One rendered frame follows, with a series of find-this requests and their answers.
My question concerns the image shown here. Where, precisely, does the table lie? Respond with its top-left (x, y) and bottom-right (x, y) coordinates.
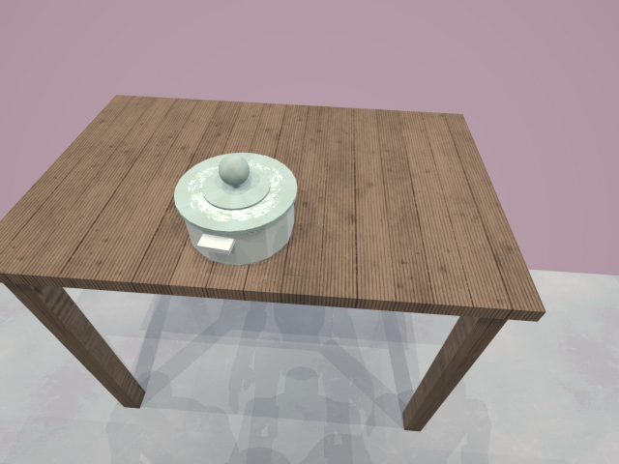
top-left (0, 95), bottom-right (546, 431)

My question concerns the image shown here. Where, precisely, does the knob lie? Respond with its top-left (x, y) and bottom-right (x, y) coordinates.
top-left (219, 155), bottom-right (250, 186)

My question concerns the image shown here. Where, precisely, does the lid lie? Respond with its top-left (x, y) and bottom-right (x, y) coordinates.
top-left (174, 153), bottom-right (297, 235)

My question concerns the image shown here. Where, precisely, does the pot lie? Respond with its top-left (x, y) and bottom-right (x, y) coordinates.
top-left (185, 204), bottom-right (294, 266)

